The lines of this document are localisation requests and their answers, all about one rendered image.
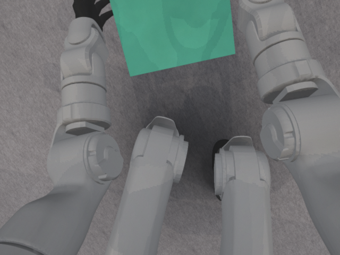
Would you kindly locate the left robot upper arm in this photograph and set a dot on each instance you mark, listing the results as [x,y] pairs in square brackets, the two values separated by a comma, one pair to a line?
[81,169]

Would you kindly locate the robot right thigh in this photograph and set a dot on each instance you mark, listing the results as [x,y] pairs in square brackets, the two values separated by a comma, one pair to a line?
[246,212]

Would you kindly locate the robot right forearm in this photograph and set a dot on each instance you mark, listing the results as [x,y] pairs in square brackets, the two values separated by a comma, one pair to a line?
[278,51]

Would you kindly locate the robot left forearm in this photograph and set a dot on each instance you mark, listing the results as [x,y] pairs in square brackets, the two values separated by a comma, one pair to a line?
[83,82]

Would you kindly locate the robot left hand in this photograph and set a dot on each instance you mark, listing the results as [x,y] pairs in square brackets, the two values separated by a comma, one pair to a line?
[87,8]

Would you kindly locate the carton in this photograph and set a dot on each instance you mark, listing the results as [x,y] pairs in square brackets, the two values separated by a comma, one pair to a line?
[161,34]

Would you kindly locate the right robot upper arm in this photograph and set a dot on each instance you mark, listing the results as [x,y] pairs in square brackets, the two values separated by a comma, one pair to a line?
[304,133]

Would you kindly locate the left robot shin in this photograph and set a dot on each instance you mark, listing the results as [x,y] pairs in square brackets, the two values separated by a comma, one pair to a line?
[143,136]

